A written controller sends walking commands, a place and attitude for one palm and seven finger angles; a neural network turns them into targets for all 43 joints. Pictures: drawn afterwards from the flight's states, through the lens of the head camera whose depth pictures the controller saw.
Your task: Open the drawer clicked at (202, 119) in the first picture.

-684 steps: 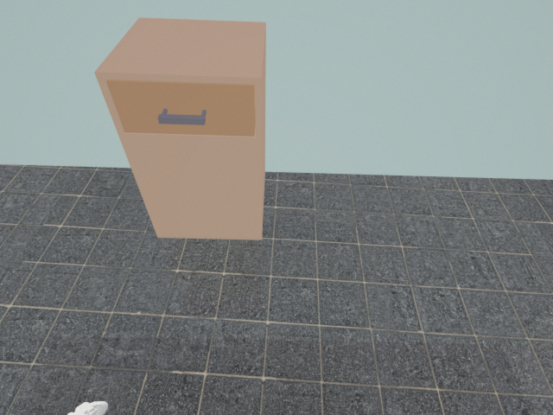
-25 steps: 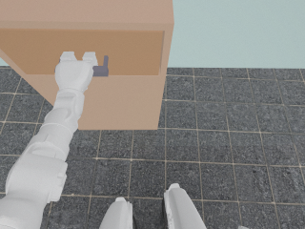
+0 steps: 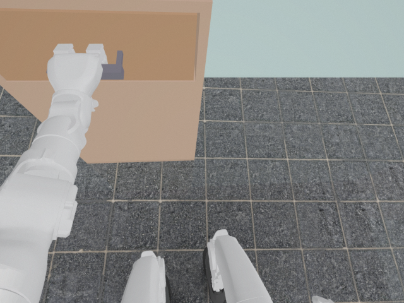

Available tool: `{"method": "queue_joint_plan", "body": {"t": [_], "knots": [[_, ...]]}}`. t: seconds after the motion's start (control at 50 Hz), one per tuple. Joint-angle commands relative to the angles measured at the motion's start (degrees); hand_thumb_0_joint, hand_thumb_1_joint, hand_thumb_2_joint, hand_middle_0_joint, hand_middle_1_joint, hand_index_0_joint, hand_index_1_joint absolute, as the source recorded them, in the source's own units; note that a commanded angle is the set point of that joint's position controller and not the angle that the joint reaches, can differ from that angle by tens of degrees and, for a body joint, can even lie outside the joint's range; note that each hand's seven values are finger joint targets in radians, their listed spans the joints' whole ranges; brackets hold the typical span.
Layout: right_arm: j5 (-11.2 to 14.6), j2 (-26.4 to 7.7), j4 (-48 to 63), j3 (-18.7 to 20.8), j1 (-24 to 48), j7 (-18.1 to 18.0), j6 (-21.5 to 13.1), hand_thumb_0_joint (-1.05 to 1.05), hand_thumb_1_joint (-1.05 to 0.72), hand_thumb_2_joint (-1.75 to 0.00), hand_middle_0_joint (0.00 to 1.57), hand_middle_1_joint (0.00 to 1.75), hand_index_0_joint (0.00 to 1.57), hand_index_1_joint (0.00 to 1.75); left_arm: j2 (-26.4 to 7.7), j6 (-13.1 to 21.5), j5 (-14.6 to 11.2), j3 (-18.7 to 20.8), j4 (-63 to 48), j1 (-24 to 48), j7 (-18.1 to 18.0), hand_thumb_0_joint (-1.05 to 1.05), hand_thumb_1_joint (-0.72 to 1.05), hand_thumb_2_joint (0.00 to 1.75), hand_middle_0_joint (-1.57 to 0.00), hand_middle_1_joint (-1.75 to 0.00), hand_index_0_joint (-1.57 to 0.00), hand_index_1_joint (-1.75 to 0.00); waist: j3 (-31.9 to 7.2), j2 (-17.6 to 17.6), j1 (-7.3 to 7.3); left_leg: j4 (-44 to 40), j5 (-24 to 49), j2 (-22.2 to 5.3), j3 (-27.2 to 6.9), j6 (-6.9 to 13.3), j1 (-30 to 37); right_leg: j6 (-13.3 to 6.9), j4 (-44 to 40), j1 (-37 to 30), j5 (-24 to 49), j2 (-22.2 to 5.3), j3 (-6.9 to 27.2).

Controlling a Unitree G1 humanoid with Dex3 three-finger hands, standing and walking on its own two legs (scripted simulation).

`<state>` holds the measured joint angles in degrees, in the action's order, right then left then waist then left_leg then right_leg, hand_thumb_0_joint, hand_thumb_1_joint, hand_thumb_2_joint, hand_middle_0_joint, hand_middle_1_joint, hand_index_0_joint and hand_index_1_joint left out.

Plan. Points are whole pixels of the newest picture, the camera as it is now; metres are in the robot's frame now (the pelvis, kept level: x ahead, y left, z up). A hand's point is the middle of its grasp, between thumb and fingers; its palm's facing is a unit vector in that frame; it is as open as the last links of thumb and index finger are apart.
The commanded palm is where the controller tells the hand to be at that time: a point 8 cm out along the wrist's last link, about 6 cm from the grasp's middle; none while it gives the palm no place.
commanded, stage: open the thumb to release the handle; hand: left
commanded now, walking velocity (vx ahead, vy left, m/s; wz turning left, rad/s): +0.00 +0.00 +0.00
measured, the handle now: (88, 63) +0.60 +0.15 +0.03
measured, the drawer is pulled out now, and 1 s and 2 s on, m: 0.00 0.00 0.00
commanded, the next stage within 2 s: lift the hand off the handle in 0.12 s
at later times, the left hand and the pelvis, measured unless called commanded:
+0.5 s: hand (85, 87) +0.55 +0.16 +0.01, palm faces -0.06 +0.00 -1.00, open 13.7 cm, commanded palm +0.54 +0.16 +0.05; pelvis -0.01 +0.01 +0.01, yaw +0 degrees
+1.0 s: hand (81, 81) +0.55 +0.16 +0.03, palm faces -0.06 -0.03 -1.00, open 13.4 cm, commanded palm +0.54 +0.16 +0.09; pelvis +0.04 +0.01 +0.04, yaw +0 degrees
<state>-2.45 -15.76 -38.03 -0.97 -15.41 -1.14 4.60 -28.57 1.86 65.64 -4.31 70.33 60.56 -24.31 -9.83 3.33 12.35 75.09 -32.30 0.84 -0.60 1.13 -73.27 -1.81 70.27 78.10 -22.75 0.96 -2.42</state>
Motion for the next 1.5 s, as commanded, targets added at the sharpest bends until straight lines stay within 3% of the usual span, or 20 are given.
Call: {"method": "queue_joint_plan", "body": {"t": [0.0,0.08,0.18,0.2,0.22,0.26,0.32,0.44,0.5,0.54,0.64,0.8,0.88,0.92,1.04,1.22,1.28,1.32,1.38,1.48], "knots": [[0.3,-9.7,2.0,3.0,-10.9,-1.0,-1.9,0.0,-0.9,-0.9,0.2,0.3,0.2,0.3,-18.5,-1.3,-1.0,4.8,-6.7,23.9,0.5,0.0,-0.5,0.3,-0.3,-1.2,-0.3,-1.2,-27.0,-0.5,1.72,-9.0,2.6,1.3,0.8,2.7,2.1,0.7,-9.7,-26.3,-2.2,0.3,3.5],[0.4,-10.3,1.8,2.9,-12.0,-0.9,-2.9,0.0,-0.9,-0.9,0.2,0.3,0.2,0.3,-21.5,-0.4,-0.4,6.4,-7.2,24.2,0.7,0.0,-0.5,0.3,-0.3,-1.2,-0.3,-1.2,-28.1,0.7,0.84,-8.6,0.6,1.3,0.6,2.7,0.2,0.5,-8.8,-25.2,-5.0,0.3,3.5],[0.6,-10.9,0.9,2.9,-13.1,-0.9,-3.5,0.0,-0.9,-0.9,0.2,0.3,0.2,0.3,-20.8,-1.2,0.1,5.2,-5.1,26.4,0.4,0.0,-0.5,0.3,-0.3,-1.2,-0.3,-1.2,-26.6,0.4,2.21,-8.5,-2.4,1.2,-0.1,2.8,-0.9,0.5,-8.4,-21.3,-7.9,0.3,2.9],[0.9,-9.9,3.1,4.3,-13.7,-0.3,-3.9,0.0,-0.9,-0.9,0.2,0.3,0.2,0.3,-14.1,-0.1,-1.5,3.3,-18.2,25.2,0.3,0.0,-0.5,0.3,-0.3,-1.2,-0.3,-1.2,-38.5,5.9,-1.56,-12.5,2.6,1.0,-1.3,1.8,11.3,0.1,-9.6,-26.8,-3.4,0.5,2.6],[0.7,-9.9,2.0,5.2,-14.4,-0.1,-3.8,0.0,-0.9,-0.9,0.2,0.3,0.2,0.3,-15.1,-0.2,-1.2,4.5,-18.8,25.2,0.0,0.0,-0.5,0.3,-0.3,-1.2,-0.3,-1.2,-42.7,6.7,-1.26,-13.3,6.2,0.6,-2.5,1.3,16.8,0.1,-9.7,-27.1,0.4,0.7,1.9],[1.0,-9.6,0.2,5.0,-14.6,-0.2,-3.2,0.0,-0.9,-0.9,0.2,0.3,0.2,0.3,-12.5,-1.8,-1.7,2.5,-14.9,26.0,0.1,0.0,-0.5,0.3,-0.3,-1.2,-0.3,-1.2,-35.7,2.6,0.94,-13.4,5.9,0.3,-2.8,1.6,14.9,0.5,-10.6,-25.3,0.5,0.9,1.4],[0.8,-10.1,-1.6,4.1,-14.2,-0.8,-3.4,0.0,-0.9,-0.9,0.2,0.3,0.2,0.3,-13.8,-2.8,-2.2,2.7,-10.2,28.7,-0.5,0.0,-0.5,0.3,-0.3,-1.2,-0.3,-1.2,-27.2,-0.2,2.74,-14.0,0.7,0.4,-2.1,2.3,10.1,0.8,-12.2,-23.2,-3.5,0.6,1.9],[-0.1,-9.6,-1.0,3.9,-14.6,-0.7,-4.4,0.0,-0.9,-0.9,0.2,0.3,0.2,0.3,-13.0,-0.2,-1.5,2.3,-9.6,27.2,-0.3,0.0,-0.5,0.3,-0.3,-1.2,-0.3,-1.2,-28.5,4.1,2.04,-13.2,6.9,0.7,-1.5,2.1,12.4,0.0,-11.4,-24.1,1.6,0.7,1.7],[-0.3,-9.3,-0.8,4.2,-15.1,-0.3,-3.9,0.0,-0.9,-0.9,0.2,0.3,0.2,0.3,-10.1,0.2,-1.5,1.5,-7.6,24.2,-0.2,0.0,-0.5,0.3,-0.3,-1.2,-0.3,-1.2,-27.1,2.1,2.4,-12.8,12.2,0.4,-1.8,1.9,13.9,-0.1,-11.0,-23.6,5.6,1.0,1.2],[-0.4,-9.7,-0.7,4.7,-15.5,0.0,-3.4,0.0,-0.9,-0.9,0.2,0.3,0.2,0.3,-12.1,0.6,-1.4,3.0,-10.5,25.4,-1.2,0.0,-0.5,0.3,-0.3,-1.2,-0.3,-1.2,-29.7,3.9,1.59,-12.8,14.3,0.6,-2.0,1.5,16.1,-0.2,-11.0,-24.7,7.3,1.0,1.2],[-0.6,-9.2,-0.8,5.3,-15.1,0.5,-2.2,0.0,-0.9,-0.9,0.2,0.3,0.2,0.3,-10.7,-0.3,-1.8,3.0,-14.8,26.4,-3.2,0.0,-0.5,0.3,-0.3,-1.2,-0.3,-1.2,-33.2,5.9,1.17,-14.0,20.1,0.5,-2.2,1.1,22.4,-0.1,-12.1,-27.5,12.1,1.0,1.1],[-0.8,-8.6,-0.7,5.4,-13.8,0.3,-0.8,0.0,-0.9,-0.9,0.2,0.3,0.2,0.3,-11.2,-0.7,-2.1,4.0,-17.7,25.3,-4.1,0.0,-0.5,0.3,-0.3,-1.2,-0.3,-1.2,-34.8,4.6,0.41,-16.1,25.1,0.7,-1.8,1.1,27.3,0.0,-14.5,-33.5,17.5,1.2,1.4],[-0.9,-8.1,-0.5,5.7,-13.6,0.3,-0.4,0.0,-0.9,-0.9,0.2,0.3,0.2,0.3,-9.5,0.6,-2.4,3.7,-18.9,21.8,-4.1,0.0,-0.5,0.3,-0.3,-1.2,-0.3,-1.2,-34.0,4.5,-0.48,-17.4,27.9,0.7,-1.6,0.9,29.8,-0.1,-15.8,-35.8,20.1,1.3,1.5],[-1.0,-7.9,-0.8,5.9,-13.6,0.3,-0.4,0.0,-0.9,-0.9,0.2,0.3,0.2,0.3,-7.3,0.7,-2.2,2.2,-18.0,21.4,-4.3,0.0,-0.5,0.3,-0.3,-1.2,-0.3,-1.2,-31.9,3.8,0.28,-17.8,27.9,0.6,-1.4,1.0,29.4,0.0,-16.6,-35.8,20.6,1.2,1.5],[-1.1,-7.9,-1.0,6.1,-13.3,0.7,0.5,0.0,-0.9,-0.9,0.2,0.3,0.2,0.3,-8.5,0.6,-2.6,3.9,-18.0,17.7,-4.6,0.0,-0.5,0.3,-0.3,-1.2,-0.3,-1.2,-30.9,2.9,-1.47,-19.7,29.1,1.0,-0.5,1.0,30.2,-0.2,-18.2,-40.3,23.3,1.3,2.1],[-0.9,-7.5,-0.8,6.8,-13.0,0.8,1.4,0.0,-0.9,-0.9,0.2,0.3,0.2,0.3,-5.2,0.7,-2.7,2.3,-19.1,14.3,-3.9,0.0,-0.5,0.3,-0.3,-1.2,-0.3,-1.2,-30.4,1.4,-2.35,-22.6,32.9,0.8,-0.1,0.8,34.6,-0.2,-20.6,-43.8,26.5,1.3,2.0],[-0.5,-7.9,-0.9,6.6,-12.3,0.7,1.8,0.0,-0.9,-0.9,0.2,0.3,0.2,0.3,-5.6,-0.5,-2.5,2.2,-16.5,13.1,-3.5,0.0,-0.5,0.3,-0.3,-1.2,-0.3,-1.2,-26.2,-0.9,-2.61,-24.2,29.1,0.9,0.3,0.9,32.5,-0.2,-21.9,-44.2,23.8,1.4,2.1],[-0.5,-7.7,-0.6,6.7,-12.3,0.7,1.8,0.0,-0.9,-0.9,0.2,0.3,0.2,0.3,-4.5,-0.3,-2.4,1.2,-17.7,14.5,-3.3,0.0,-0.5,0.3,-0.3,-1.2,-0.3,-1.2,-26.8,1.6,-2.66,-24.9,30.6,0.8,0.1,0.7,34.7,-0.4,-22.1,-43.8,24.2,1.4,2.0],[-0.3,-7.8,-0.5,6.7,-12.0,0.5,1.9,0.0,-0.9,-0.9,0.2,0.3,0.2,0.3,-3.9,-0.7,-2.6,0.8,-16.1,13.4,-2.7,0.0,-0.5,0.3,-0.3,-1.2,-0.3,-1.2,-25.0,-0.9,-2.36,-25.6,29.5,0.8,0.2,0.8,34.5,-0.3,-23.0,-44.1,23.5,1.4,2.0],[-0.2,-7.6,0.0,7.0,-11.9,0.5,1.6,0.0,-0.9,-0.9,0.2,0.3,0.2,0.3,-3.3,-0.2,-2.4,0.3,-18.0,15.5,-2.4,0.0,-0.5,0.3,-0.3,-1.2,-0.3,-1.2,-26.3,1.2,-2.68,-26.5,30.7,0.7,0.0,0.5,37.6,-0.4,-23.6,-43.9,22.9,1.4,1.9]]}}
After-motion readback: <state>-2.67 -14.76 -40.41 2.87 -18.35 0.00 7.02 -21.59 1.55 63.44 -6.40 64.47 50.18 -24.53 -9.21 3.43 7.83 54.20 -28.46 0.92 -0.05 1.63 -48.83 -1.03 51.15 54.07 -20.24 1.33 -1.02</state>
